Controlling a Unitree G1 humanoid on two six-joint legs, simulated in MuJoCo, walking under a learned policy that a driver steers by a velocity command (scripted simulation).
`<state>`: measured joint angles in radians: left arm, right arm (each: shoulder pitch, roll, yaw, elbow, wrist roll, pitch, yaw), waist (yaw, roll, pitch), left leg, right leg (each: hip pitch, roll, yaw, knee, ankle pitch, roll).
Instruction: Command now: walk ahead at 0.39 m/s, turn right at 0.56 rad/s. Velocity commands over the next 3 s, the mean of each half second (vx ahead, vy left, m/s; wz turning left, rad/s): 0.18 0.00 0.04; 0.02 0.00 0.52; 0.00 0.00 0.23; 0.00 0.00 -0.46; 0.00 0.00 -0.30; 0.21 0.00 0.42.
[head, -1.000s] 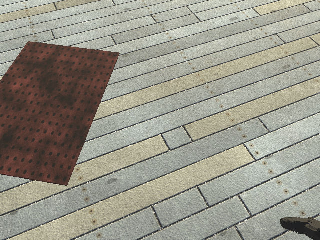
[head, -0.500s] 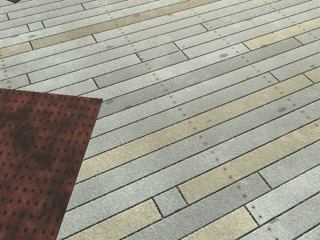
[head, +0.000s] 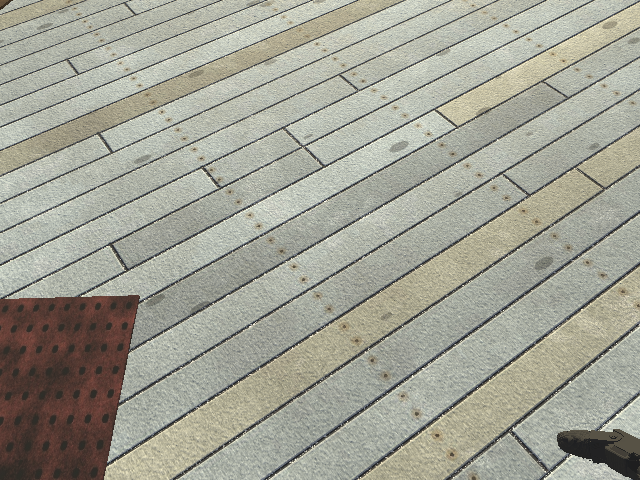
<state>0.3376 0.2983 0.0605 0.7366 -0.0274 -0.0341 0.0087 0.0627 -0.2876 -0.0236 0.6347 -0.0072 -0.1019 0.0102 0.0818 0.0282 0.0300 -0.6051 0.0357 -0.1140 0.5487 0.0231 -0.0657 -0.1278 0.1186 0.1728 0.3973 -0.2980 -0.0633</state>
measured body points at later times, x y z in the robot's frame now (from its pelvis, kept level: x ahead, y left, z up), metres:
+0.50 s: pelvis +0.14 +0.02 -0.01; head +0.17 +0.01 +0.44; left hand +0.30 +0.29 -0.09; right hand +0.28 -0.26 -0.12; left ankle +0.19 +0.14 -0.73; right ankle +0.18 -0.10 -0.74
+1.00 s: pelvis +0.15 +0.06 +0.00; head +0.18 +0.10 +0.45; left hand +0.17 +0.39 -0.12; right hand +0.40 -0.15 -0.07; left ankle +0.13 +0.15 -0.74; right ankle +0.18 -0.09 -0.66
